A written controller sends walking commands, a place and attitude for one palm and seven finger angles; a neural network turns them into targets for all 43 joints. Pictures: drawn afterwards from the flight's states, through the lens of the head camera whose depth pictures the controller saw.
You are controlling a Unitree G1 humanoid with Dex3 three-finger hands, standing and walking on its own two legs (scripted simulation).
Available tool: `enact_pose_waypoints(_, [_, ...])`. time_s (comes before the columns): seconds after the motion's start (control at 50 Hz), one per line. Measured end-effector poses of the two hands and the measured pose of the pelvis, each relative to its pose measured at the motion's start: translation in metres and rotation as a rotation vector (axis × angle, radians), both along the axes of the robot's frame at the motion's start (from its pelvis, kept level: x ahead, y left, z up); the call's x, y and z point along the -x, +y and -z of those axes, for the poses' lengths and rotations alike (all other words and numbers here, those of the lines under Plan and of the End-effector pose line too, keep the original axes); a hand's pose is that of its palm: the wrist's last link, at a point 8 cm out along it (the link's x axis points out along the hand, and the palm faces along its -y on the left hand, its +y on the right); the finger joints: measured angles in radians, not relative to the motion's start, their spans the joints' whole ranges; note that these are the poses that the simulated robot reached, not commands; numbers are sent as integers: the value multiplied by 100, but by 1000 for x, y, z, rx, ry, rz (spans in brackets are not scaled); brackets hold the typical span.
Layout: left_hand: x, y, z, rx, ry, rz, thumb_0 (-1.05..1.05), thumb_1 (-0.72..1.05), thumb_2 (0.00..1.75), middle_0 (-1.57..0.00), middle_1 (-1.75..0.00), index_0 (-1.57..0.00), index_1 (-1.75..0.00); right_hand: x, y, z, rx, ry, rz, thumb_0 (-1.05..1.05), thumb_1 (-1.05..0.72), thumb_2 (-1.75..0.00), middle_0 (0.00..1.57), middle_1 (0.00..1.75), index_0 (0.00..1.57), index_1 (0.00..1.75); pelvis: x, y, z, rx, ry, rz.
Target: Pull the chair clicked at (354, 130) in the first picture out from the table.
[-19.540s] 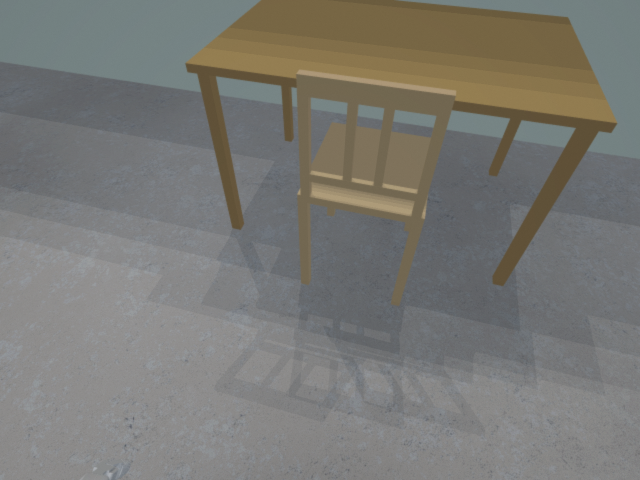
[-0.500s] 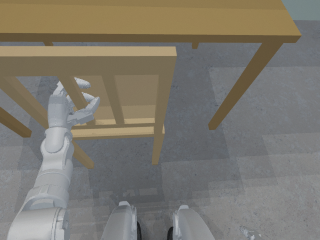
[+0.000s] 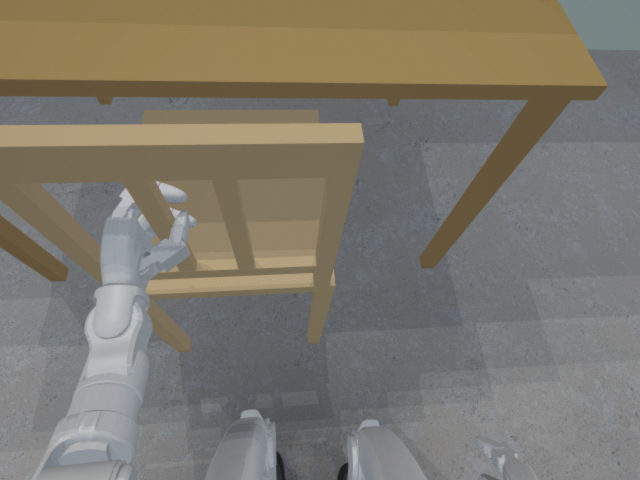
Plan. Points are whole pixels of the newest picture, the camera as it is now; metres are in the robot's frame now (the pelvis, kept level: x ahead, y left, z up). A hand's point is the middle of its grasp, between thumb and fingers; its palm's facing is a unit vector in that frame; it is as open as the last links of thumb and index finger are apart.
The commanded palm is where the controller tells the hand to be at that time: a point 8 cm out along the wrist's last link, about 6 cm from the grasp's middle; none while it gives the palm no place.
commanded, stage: hook a spindle and tug to test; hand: left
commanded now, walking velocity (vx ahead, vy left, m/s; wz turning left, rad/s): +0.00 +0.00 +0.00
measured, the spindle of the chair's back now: (166, 228) +0.42 +0.20 +0.00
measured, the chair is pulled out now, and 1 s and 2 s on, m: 0.02 0.10 0.23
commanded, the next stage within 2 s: step backward, pulling the chair out in 0.20 s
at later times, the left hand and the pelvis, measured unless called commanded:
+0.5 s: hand (177, 254) +0.37 +0.17 +0.03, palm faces +0.15 -0.98 -0.11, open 5.4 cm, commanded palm +0.36 +0.22 +0.02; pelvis +0.01 +0.00 +0.06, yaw +0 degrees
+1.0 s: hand (205, 306) +0.31 +0.13 +0.03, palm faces +0.04 -0.99 -0.16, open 5.2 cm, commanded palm +0.29 +0.18 +0.03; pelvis -0.04 -0.01 +0.10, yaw -2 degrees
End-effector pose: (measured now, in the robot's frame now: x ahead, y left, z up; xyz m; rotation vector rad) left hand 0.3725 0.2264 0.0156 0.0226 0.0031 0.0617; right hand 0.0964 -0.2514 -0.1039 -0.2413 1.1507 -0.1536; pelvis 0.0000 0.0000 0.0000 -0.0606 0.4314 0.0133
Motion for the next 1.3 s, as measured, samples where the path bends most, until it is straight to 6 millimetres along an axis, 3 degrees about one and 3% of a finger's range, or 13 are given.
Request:
enact_pose_waypoints(0.34, [21, -4, -3, -21, 29, -15, 1, 70, 77, -45, -145, -42, -145, -16, 4, -1, -16, -39, -11, 1, -91, -90, 20, 30, 20, 30, 1, -2, -3, -6, -29, -6])
enact_pose_waypoints(0.4, [21, -4, -15, -95, 166, -41, 1, 70, 78, -44, -140, -42, -145, -13, 9, -20, -13, -18, 39, 1, -91, -90, 20, 30, 20, 29, -1, -1, -25, -17, -106, -10])
enact_pose_waypoints(0.52, [26, -9, -26, -48, 364, -117, 4, 71, 77, -33, -120, -46, -145, -8, 15, -62, 8, -15, 84, 1, -91, -90, 20, 30, 20, 30, -14, 5, -67, -24, -168, 4])
enact_pose_waypoints(0.66, [26, -11, -30, -52, 419, -76, 5, 70, 75, -31, -112, -48, -145, 11, 1, -92, 93, 14, 102, 1, -90, -90, 20, 30, 20, 30, -5, 9, -88, -18, -237, 6])
enact_pose_waypoints(0.76, [33, -14, -31, -72, 425, -48, 4, 71, 74, -31, -112, -49, -145, 29, -6, -94, 100, 5, 124, 1, -90, -90, 20, 30, 20, 30, 5, 10, -89, -36, -286, 37])
enact_pose_waypoints(0.96, [75, -40, -33, -106, 453, -25, 1, 70, 72, -31, -111, -49, -145, 66, -3, -78, 14, 31, 141, 1, -91, -90, 20, 30, 20, 30, 32, -6, -95, -21, -336, 51])
enact_pose_waypoints(1.08, [100, -57, -35, -107, 474, -26, 1, 69, 73, -30, -111, -50, -145, 78, -15, -79, 27, -7, 140, 1, -90, -90, 20, 30, 20, 30, 50, -14, -95, -25, -362, 35])
enact_pose_waypoints(1.2, [121, -66, -36, -104, 498, -9, 1, 69, 73, -27, -110, -50, -145, 90, -30, -87, 77, -55, 149, 1, -91, -90, 20, 30, 20, 30, 67, -9, -97, -27, -390, 21])
enact_pose_waypoints(1.3, [134, -65, -36, -121, 491, 45, 1, 69, 72, -26, -111, -50, -145, 100, -29, -96, 124, -82, 138, 1, -91, -90, 20, 30, 20, 30, 77, 3, -97, -20, -401, 14])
